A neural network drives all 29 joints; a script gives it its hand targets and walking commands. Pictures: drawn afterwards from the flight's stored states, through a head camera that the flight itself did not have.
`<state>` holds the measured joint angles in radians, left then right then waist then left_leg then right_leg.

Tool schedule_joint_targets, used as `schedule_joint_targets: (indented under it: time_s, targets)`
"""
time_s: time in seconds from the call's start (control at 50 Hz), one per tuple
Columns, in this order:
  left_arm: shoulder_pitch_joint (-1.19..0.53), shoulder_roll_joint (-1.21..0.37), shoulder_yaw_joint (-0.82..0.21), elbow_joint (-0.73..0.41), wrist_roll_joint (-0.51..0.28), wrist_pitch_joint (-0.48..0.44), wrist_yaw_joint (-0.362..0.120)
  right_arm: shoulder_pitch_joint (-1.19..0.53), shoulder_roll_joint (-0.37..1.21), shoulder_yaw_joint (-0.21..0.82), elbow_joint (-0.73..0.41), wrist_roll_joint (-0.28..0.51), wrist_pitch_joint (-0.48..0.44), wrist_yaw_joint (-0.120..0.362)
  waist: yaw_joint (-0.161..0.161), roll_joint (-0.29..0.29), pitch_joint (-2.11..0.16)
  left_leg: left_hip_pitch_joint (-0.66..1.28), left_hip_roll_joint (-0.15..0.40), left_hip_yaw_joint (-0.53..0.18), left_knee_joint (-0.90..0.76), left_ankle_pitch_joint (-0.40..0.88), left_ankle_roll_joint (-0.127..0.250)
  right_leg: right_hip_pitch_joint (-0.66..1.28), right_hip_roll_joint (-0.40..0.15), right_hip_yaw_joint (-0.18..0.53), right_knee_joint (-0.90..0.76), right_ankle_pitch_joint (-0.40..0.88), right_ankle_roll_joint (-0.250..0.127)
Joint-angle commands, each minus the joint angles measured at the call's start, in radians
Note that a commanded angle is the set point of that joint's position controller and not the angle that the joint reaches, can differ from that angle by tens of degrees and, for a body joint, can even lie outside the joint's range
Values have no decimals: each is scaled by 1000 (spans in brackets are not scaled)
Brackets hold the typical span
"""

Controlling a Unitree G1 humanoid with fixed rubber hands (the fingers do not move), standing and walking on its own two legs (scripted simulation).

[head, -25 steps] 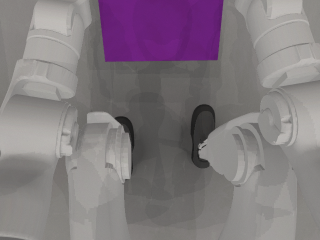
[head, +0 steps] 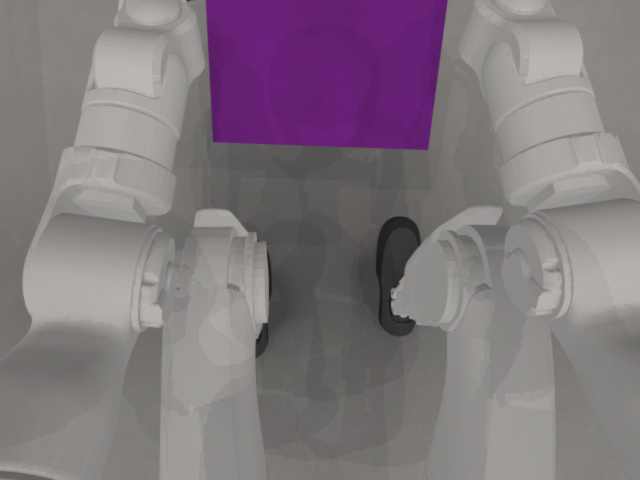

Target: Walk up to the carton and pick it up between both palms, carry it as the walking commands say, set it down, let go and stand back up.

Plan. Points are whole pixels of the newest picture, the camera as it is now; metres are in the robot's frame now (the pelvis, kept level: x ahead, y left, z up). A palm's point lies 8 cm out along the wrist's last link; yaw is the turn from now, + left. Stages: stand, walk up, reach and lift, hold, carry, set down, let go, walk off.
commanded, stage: reach and lift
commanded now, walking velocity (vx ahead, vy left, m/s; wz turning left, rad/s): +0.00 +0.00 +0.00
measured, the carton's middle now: (322, 43) +0.53 +0.01 -0.22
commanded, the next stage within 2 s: none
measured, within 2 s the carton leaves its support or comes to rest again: neither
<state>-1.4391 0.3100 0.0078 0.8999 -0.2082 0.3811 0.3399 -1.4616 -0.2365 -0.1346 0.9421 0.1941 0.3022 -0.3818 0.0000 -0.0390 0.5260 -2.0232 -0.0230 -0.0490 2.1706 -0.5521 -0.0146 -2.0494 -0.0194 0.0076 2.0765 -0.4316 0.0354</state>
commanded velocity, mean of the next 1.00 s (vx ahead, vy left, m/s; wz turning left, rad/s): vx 0.00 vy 0.00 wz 0.00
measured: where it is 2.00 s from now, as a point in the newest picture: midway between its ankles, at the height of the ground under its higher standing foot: (323, 307)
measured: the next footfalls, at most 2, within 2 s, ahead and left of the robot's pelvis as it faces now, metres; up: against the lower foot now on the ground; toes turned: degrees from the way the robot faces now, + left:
none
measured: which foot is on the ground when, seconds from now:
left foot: down 0.00-1.00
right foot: down 0.00-1.00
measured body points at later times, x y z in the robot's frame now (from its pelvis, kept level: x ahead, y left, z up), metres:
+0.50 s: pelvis -0.01 +0.00 +0.04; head +0.31 +0.03 +0.34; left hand +0.54 +0.16 -0.06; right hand +0.55 -0.14 -0.05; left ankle +0.14 +0.12 -0.36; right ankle +0.17 -0.13 -0.36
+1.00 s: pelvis -0.01 +0.00 +0.09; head +0.29 +0.02 +0.42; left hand +0.52 +0.16 +0.01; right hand +0.53 -0.15 +0.02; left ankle +0.14 +0.12 -0.36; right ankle +0.17 -0.13 -0.36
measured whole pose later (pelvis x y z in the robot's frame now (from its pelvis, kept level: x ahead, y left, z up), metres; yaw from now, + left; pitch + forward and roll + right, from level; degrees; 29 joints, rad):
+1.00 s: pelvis -0.01 +0.00 +0.09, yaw +1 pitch +15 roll -1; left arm -1.28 0.22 0.06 0.76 -0.19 0.46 0.41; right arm -1.32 -0.21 -0.15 0.86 0.19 0.40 -0.43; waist 0.00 -0.03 0.52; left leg -1.62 -0.02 -0.04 1.90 -0.53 -0.01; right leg -1.64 -0.02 0.01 1.82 -0.43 0.03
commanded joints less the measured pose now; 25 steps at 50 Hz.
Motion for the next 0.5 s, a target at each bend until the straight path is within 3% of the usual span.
schedule_joint_targets:
  time_s: [0.0,0.22,0.48]
  targets:
    - [-977,-1159,-305,-600,-96,-111,-498,-739,1187,304,-449,101,-2,508,-9,151,-2558,835,-110,141,-320,281,5,924,174,-110,-172,225,-28]
    - [-909,-1199,-315,-577,-75,-67,-508,-656,1223,289,-403,71,40,521,-31,161,-2535,855,-114,134,-387,204,4,951,177,-105,-236,156,-32]
    - [-903,-1219,-338,-627,-95,-38,-501,-697,1223,326,-484,92,61,520,-38,149,-2619,954,-119,113,-460,212,4,1069,178,-88,-311,162,-35]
